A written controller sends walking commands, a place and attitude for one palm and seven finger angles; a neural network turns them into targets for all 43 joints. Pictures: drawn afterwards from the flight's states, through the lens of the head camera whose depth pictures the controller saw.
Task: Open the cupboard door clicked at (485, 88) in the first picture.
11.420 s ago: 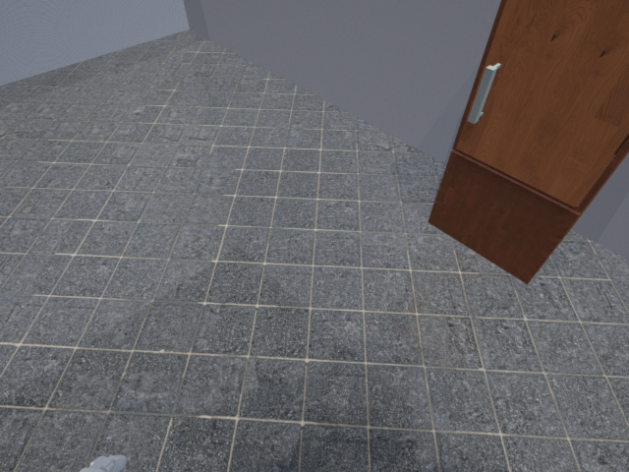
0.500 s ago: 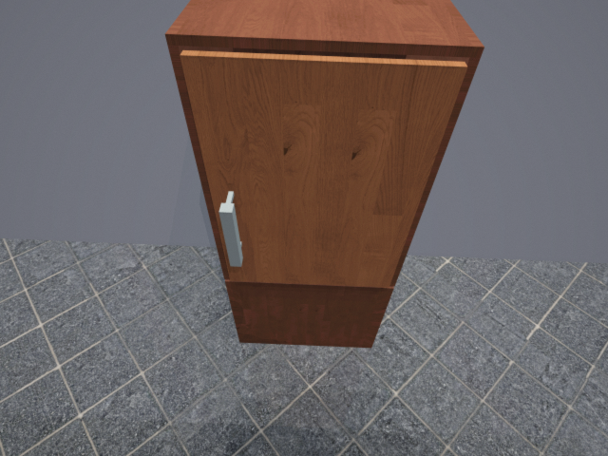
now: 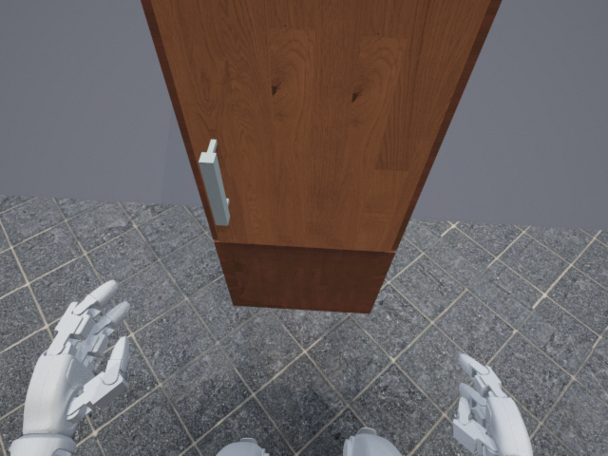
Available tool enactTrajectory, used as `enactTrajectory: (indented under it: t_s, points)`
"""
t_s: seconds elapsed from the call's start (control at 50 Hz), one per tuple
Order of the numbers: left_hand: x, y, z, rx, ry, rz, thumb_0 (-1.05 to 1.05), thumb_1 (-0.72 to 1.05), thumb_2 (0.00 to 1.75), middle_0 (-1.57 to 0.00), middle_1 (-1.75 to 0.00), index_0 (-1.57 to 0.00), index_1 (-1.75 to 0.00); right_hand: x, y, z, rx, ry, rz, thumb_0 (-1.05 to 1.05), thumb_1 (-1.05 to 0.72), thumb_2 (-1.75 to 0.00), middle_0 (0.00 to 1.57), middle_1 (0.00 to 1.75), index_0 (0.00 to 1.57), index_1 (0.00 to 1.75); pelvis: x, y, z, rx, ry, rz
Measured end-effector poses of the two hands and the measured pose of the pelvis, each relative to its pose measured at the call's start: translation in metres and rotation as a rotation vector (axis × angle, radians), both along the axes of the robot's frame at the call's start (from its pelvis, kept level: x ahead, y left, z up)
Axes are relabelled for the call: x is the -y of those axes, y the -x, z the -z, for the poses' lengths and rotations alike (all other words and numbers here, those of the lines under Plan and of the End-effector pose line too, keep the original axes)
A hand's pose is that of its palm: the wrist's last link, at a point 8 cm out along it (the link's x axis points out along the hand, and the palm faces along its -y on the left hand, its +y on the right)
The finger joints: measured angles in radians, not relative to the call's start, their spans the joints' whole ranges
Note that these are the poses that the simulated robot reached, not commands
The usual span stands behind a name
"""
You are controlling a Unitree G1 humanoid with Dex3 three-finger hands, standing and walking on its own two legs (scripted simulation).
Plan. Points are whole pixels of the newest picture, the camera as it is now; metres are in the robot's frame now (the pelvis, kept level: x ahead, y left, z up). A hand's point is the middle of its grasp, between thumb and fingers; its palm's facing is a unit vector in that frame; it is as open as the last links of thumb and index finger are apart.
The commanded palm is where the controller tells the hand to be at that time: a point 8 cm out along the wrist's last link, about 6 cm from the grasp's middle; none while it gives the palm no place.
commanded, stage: raise the hand with hooked fingers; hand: left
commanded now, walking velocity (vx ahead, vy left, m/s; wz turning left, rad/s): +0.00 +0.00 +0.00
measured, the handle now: (218, 184) +0.58 +0.20 -0.05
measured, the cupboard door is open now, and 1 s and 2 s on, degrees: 0 0 0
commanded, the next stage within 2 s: move the hooked fingers beside the handle in 1.82 s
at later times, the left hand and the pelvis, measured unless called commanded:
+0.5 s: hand (117, 369) +0.22 +0.25 -0.02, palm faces -0.01 -1.00 -0.06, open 10.8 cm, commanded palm +0.19 +0.30 -0.01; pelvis -0.01 -0.01 -0.06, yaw +0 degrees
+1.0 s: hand (99, 352) +0.24 +0.29 -0.02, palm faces -0.02 -1.00 -0.06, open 13.5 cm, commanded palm +0.22 +0.34 -0.01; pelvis -0.01 +0.03 -0.06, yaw +0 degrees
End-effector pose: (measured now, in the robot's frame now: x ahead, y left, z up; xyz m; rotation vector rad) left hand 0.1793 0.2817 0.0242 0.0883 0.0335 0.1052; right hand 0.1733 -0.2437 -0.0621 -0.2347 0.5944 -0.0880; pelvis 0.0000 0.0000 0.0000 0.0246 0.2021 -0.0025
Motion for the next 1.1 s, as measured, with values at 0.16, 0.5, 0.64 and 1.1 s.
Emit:
enactTrajectory:
  t_s: [0.16, 0.5, 0.64, 1.1]
  points:
    - [-0.010, 0.015, 0.058, -0.030, 0.063, 0.066, 0.01, 0.58, 0.77, -0.23, -0.51, -0.22, -0.50, 0.011, -0.037, 0.052, 0.069, 0.045, -0.046, 0.01, -0.90, -0.90, 0.20, 0.30, 0.20, 0.30, 0.015, 0.007, 0.064, -0.090, 0.025, -0.011]
    - [-0.024, -0.022, 0.036, -0.058, 0.035, 0.108, 0.01, 0.19, 0.60, -0.26, -0.76, -0.25, -0.76, 0.004, 0.009, 0.075, -0.088, 0.011, 0.038, 0.01, -0.90, -0.90, 0.20, 0.30, 0.20, 0.30, 0.008, 0.010, 0.058, -0.133, 0.049, -0.020]
    - [-0.029, -0.026, 0.043, -0.059, 0.044, 0.123, 0.01, 0.03, 0.53, -0.27, -0.87, -0.26, -0.86, 0.005, 0.022, 0.066, -0.098, 0.061, 0.044, 0.01, -0.90, -0.90, 0.20, 0.30, 0.20, 0.30, -0.004, 0.013, 0.058, -0.130, 0.055, -0.016]
    - [-0.063, -0.054, 0.038, -0.035, 0.024, 0.128, -0.01, -0.46, 0.32, -0.30, -1.17, -0.29, -1.17, -0.033, 0.006, 0.059, -0.106, 0.066, -0.028, 0.01, -0.90, -0.90, 0.20, 0.30, 0.20, 0.30, -0.028, 0.010, 0.056, -0.149, 0.082, -0.028]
